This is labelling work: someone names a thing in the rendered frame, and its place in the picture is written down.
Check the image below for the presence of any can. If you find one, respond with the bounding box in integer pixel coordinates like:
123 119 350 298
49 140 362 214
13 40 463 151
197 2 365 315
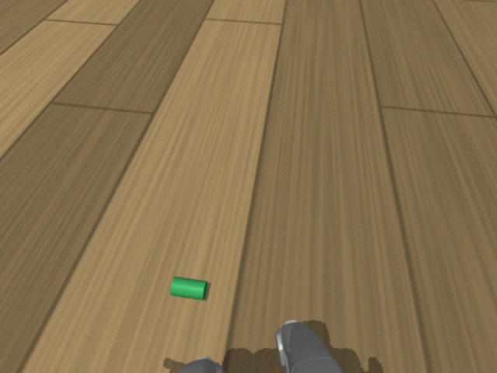
170 277 207 300

